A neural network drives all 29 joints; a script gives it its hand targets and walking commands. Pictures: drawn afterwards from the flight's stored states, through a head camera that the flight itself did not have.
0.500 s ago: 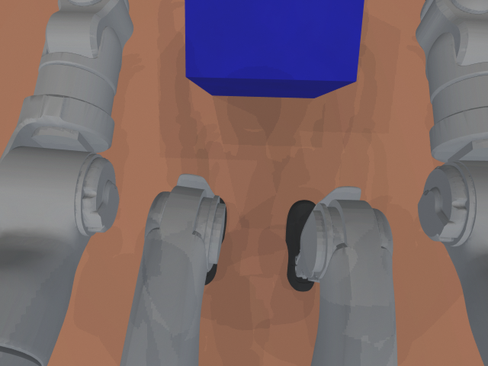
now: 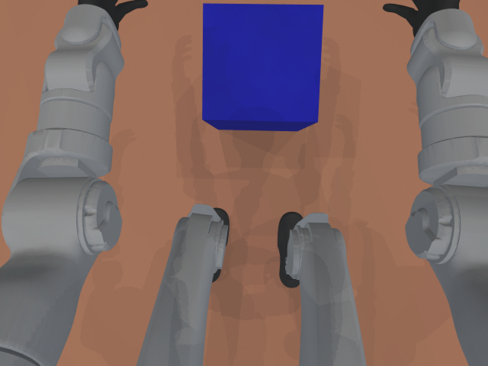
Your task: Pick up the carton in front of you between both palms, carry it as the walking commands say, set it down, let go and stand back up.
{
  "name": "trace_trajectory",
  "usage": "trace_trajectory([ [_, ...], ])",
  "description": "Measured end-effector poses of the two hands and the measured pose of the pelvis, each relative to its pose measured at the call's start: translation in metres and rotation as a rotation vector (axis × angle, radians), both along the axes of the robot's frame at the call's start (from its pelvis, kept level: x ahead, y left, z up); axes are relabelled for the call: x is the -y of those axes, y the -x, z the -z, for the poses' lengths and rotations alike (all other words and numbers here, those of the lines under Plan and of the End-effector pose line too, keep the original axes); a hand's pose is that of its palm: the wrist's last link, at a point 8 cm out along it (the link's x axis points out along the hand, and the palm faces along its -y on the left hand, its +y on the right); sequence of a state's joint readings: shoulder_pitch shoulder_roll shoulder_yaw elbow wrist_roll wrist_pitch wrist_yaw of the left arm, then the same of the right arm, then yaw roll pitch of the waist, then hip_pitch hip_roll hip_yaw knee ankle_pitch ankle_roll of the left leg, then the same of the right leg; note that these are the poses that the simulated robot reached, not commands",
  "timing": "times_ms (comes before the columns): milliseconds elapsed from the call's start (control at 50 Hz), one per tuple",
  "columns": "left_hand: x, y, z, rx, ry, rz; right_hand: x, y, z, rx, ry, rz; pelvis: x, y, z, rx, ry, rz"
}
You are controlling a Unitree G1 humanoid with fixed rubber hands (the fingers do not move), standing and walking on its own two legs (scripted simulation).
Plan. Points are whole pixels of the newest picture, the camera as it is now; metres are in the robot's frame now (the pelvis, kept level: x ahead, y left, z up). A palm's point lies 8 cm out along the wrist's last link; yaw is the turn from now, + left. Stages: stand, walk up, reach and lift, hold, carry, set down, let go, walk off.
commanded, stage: set down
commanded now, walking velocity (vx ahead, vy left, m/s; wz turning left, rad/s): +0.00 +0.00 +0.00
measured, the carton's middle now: (259, 80) +0.55 +0.01 -0.40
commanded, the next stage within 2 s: let go in 0.30 s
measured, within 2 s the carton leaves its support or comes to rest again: neither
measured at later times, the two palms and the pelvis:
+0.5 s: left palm out of the picture +0.52 +0.22 +0.03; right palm out of the picture +0.53 -0.19 +0.03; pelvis +0.03 +0.00 +0.14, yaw -1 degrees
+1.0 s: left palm out of the picture +0.35 +0.23 +0.14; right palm out of the picture +0.36 -0.22 +0.13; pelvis +0.09 +0.01 +0.23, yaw -1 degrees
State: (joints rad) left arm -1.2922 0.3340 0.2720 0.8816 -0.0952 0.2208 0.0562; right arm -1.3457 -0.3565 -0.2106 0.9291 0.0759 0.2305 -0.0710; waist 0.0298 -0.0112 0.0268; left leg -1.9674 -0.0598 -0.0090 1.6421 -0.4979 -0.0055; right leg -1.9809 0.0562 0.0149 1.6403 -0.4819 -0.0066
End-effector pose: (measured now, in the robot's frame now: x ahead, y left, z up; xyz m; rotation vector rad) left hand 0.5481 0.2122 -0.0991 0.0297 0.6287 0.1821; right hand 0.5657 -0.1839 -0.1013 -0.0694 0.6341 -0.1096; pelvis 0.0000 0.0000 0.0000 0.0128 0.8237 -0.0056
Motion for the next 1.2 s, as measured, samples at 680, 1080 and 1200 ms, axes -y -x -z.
trace_trajectory([
  [680, -0.019, 0.091, -0.164, -0.128, -0.098, 0.138, 0.019, 0.101, -0.163, -0.111, 0.095, -0.039, -0.006, -0.059, -0.181, 0.152, 0.014, 0.005],
  [1080, -0.021, 0.230, -0.254, -0.162, -0.083, 0.137, 0.041, 0.241, -0.252, -0.142, 0.078, -0.048, -0.004, -0.096, -0.238, 0.539, 0.014, 0.006],
  [1200, -0.020, 0.266, -0.275, -0.167, -0.085, 0.139, 0.048, 0.279, -0.273, -0.147, 0.078, -0.048, -0.001, -0.104, -0.249, 0.697, 0.015, 0.004],
])
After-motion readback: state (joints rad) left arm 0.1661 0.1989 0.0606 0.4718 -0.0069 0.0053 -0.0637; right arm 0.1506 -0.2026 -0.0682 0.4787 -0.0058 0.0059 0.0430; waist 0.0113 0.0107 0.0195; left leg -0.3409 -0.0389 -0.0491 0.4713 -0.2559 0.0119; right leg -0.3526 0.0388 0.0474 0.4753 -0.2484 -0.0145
